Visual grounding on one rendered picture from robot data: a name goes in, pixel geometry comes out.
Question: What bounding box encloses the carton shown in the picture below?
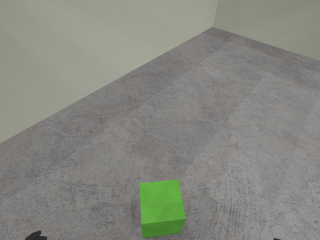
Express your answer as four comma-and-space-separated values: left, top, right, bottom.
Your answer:
139, 179, 186, 238

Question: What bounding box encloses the left robot hand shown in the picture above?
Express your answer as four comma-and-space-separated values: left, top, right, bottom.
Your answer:
25, 230, 47, 240

